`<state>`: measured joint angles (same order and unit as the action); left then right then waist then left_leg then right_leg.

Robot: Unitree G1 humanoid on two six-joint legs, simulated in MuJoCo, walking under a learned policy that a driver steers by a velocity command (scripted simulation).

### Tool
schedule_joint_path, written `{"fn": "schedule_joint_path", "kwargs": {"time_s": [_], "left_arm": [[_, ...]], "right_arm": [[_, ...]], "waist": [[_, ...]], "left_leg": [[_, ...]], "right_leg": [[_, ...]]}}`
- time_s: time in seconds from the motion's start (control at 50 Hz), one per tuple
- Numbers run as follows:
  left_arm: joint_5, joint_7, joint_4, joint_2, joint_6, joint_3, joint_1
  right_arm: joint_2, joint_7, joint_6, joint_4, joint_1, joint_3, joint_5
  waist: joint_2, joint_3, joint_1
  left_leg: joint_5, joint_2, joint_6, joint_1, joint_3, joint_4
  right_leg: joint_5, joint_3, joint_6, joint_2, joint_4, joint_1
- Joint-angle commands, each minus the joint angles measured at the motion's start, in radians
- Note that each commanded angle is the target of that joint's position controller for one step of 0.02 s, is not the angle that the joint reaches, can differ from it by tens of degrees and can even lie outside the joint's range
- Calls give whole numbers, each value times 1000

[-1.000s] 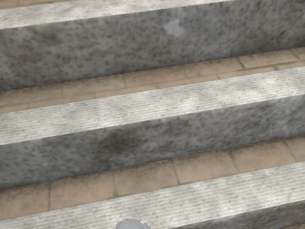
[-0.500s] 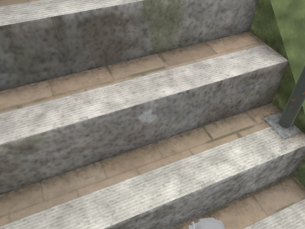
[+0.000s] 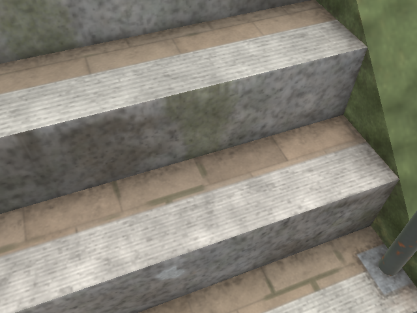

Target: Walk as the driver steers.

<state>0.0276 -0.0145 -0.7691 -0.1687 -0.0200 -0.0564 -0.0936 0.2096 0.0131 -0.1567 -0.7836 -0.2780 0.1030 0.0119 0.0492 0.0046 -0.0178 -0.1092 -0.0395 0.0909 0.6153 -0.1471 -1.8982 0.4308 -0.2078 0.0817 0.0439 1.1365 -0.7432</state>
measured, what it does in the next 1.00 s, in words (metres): climbs, turning left: left foot 0.21 m higher, then right foot 0.21 m higher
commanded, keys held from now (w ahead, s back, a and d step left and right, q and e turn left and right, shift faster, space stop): w+q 1.00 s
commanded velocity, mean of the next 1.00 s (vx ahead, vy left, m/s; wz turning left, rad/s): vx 0.50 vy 0.00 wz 0.50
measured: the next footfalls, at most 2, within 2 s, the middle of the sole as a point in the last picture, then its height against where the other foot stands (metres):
left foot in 0.36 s outside the picture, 0.21 m higher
right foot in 0.80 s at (241, 191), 0.21 m higher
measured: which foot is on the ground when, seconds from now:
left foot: up 0.00-0.34, down 0.36-0.82, up 0.84-1.00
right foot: down 0.00-0.46, up 0.48-0.78, down 0.80-1.00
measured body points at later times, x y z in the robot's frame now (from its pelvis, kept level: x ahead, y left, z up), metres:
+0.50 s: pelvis +0.22 +0.01 +0.18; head +0.23 +0.01 +0.63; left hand +0.27 +0.28 +0.05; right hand +0.40 -0.20 +0.06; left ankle +0.22 +0.10 -0.43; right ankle +0.13 -0.09 -0.52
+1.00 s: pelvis +0.47 +0.02 +0.47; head +0.46 +0.00 +0.92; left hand +0.46 +0.28 +0.35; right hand +0.63 -0.17 +0.32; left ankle +0.36 +0.14 -0.01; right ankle +0.55 -0.07 -0.22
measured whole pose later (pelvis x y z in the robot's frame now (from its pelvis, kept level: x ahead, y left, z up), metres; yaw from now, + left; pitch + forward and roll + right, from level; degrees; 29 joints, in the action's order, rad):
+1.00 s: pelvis +0.47 +0.02 +0.47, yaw +29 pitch +8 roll -2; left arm 0.05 0.03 -0.98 -0.17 -0.01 -0.01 -0.12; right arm 0.23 0.12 -0.07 -1.01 -0.29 0.06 0.00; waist 0.06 0.20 0.02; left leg -0.15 -0.12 0.26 0.95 -0.22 -1.89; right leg 0.35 -0.11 0.03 0.02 0.84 -0.61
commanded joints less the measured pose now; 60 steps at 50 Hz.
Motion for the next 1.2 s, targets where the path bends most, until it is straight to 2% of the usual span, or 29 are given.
{"fn": "schedule_joint_path", "kwargs": {"time_s": [0.02, 0.08, 0.12, 0.18, 0.24, 0.32, 0.36, 0.42, 0.44, 0.48, 0.52, 0.56, 0.58, 0.62, 0.7, 0.74, 0.78, 0.8, 0.82, 0.84, 0.86, 0.88, 0.9, 0.92, 0.94, 0.98, 1.06, 1.08, 1.2], "left_arm": [[86, 99, -65, 13, -20, 51, -94], [51, 124, -133, -57, -34, 36, 18], [84, 106, -219, -2, -49, 66, -43], [121, 112, -246, -98, -56, 64, -107], [100, 123, -272, -61, -40, 90, -292], [69, 203, -293, -252, -19, 68, -253], [21, 190, -263, -315, -65, 40, -192], [94, 192, -289, -296, -34, 33, -280], [-93, 39, -118, -277, -74, -12, -150], [-35, 24, -11, -168, -99, 35, 29], [51, 57, 124, -3, -95, 80, 180], [78, 45, 200, 48, -122, 92, 157], [4, 80, 82, -84, -72, 80, 178], [35, 86, 147, -51, -76, 94, 270], [8, 41, 187, -56, -81, 98, 404], [2, 36, 352, -60, -33, 111, 588], [-32, 84, 459, 38, 62, 126, 700], [-65, 86, 369, -25, 71, 91, 504], [-33, 78, 252, -127, 73, 40, 184], [-12, 66, 100, -208, 77, 8, -147], [30, 67, -24, -260, 88, -3, -313], [52, 66, -10, -248, 74, -1, -256], [16, 69, -51, -239, 40, -2, -117], [-63, 5, -206, -16, -13, 14, -106], [32, 55, -160, 62, -1, 78, -15], [41, 47, -222, 164, -11, 98, 21], [81, 61, -221, 57, -50, 62, -46], [92, 59, -269, 20, -53, 61, -163], [136, 101, -416, 39, -70, 108, -367]], "right_arm": [[-19, 73, 89, 81, -15, -80, -53], [-7, 104, 122, 82, -31, -65, -44], [-50, 110, 123, 94, 42, -90, -38], [17, 112, 149, 149, 242, -104, -45], [3, 69, 220, 114, 342, -125, -24], [-3, 89, 333, 148, 385, -166, 22], [12, 111, 304, 93, 255, -162, 30], [66, 77, 298, 31, 123, -141, 19], [71, -4, 194, -20, 81, -105, 21], [139, -77, 192, -72, 45, -65, 58], [143, -83, 161, -21, 141, -55, 51], [115, -70, 100, -95, 9, -38, 21], [19, 17, 108, -182, -181, -92, 26], [-9, 64, 116, -289, -380, -104, 48], [22, 50, 94, -269, -218, -73, 79], [104, 55, 89, -264, -204, -47, 73], [208, 109, 57, -248, -153, -7, 33], [224, 128, 27, -221, -86, -2, 7], [223, 155, 6, -187, -22, 16, -19], [54, 188, 9, -188, -133, -22, 62], [-85, 218, 41, -279, -272, -61, 119], [8, 209, 62, -357, -218, -30, 57], [-1, 188, 64, -332, -192, -33, 4], [-48, 59, 23, -32, 68, -40, 90], [-62, 90, 73, -269, -97, -57, -15], [-111, 100, 111, -218, -64, -81, -38], [-96, 102, 121, -143, 68, -110, -25], [-75, 115, 128, -139, 116, -117, -11], [-36, 44, 163, 53, 440, -161, -3]], "waist": [[-75, -59, 21], [-102, 44, -95], [-52, 60, -130], [-42, 161, -115], [-174, 195, -12], [-213, 259, -84], [-315, 368, -98], [-268, 438, -58], [-13, 456, -46], [229, 309, -94], [66, 111, -69], [-15, -4, -35], [28, -7, -123], [-47, 68, -104], [34, 58, -12], [-97, 97, 33], [104, 60, 146], [68, 187, 194], [5, 312, 296], [-281, 618, 256], [-504, 559, 211], [-347, 268, 255], [-280, 38, 142], [-88, 166, 2], [-2, 70, 54], [-23, 112, -21], [2, 124, -27], [-120, 116, 3], [-33, 34, 35]], "left_leg": [[-48, -18, 173, 532, -212, -345], [159, -50, 219, 577, -104, -530], [123, -57, 261, 776, -81, -693], [-37, -16, 206, 723, 100, -379], [94, 6, 190, 890, 141, -249], [575, -26, 122, 602, 303, 279], [739, -111, 52, 550, 376, 459], [563, -179, 82, 328, 238, 710], [716, -179, 104, -83, 146, 783], [1053, -70, 211, -163, -394, 1136], [903, 3, 298, 7, -636, 1376], [620, 32, 281, -136, -653, 1396], [165, 83, 263, -423, -584, 1190], [-245, 141, 264, -659, -553, 1197], [112, 79, 173, -203, -415, 1402], [242, -8, 115, 34, -345, 1514], [-695, 105, 300, 638, -428, 1875], [-1262, 190, 261, 341, -384, 1750], [-1679, 185, 209, -53, -275, 1424], [-1404, 109, 203, 5, -284, 1060], [-101, -120, 137, 221, -219, 656], [-20, -133, 124, 429, -264, 54], [-90, -97, 125, 582, -196, -113], [-26, -54, 105, 371, -59, 1], [-126, -48, 170, 577, -211, -59], [-33, -2, 210, 656, -168, -97], [20, 39, 141, 673, 27, -39], [72, 35, 158, 753, 71, -280], [65, 114, 241, 1138, 72, -170]], "right_leg": [[-317, 537, 125, 265, -723, 150], [-260, 346, 129, 255, -853, 174], [-183, 222, 40, 201, -854, 240], [-305, 5, 13, 100, -862, 229], [-430, 73, 129, 181, -943, 489], [-1526, 36, 291, 367, -973, 609], [-2064, -11, 339, 402, -807, 932], [-2216, 21, 359, 349, -616, 990], [-1731, -91, 183, 227, -443, 718], [-622, 32, 131, 33, -17, 212], [-364, 290, 33, -110, 676, -19], [-291, 302, 19, -124, 949, -310], [-113, 541, 84, -207, 1040, -697], [2, 449, 112, -166, 1102, -914], [229, 319, 109, -94, 1214, -709], [27, 243, 102, -25, 668, -438], [-53, 9, -67, -107, 431, 436], [-161, 48, -56, -149, 351, 408], [-143, 151, 0, -180, 22, 375], [-389, 557, 196, -38, -203, 730], [20, 1084, 362, 175, -617, 798], [689, 1238, 298, 201, -766, 523], [653, 1100, 253, 211, -731, 346], [563, 809, 110, 191, -567, 405], [194, 652, 136, 208, -569, 280], [-133, 441, 59, 136, -668, 336], [-198, 185, 101, 129, -817, 280], [-120, 247, 145, 146, -863, 338], [-111, 234, 155, 236, -1006, 596]]}}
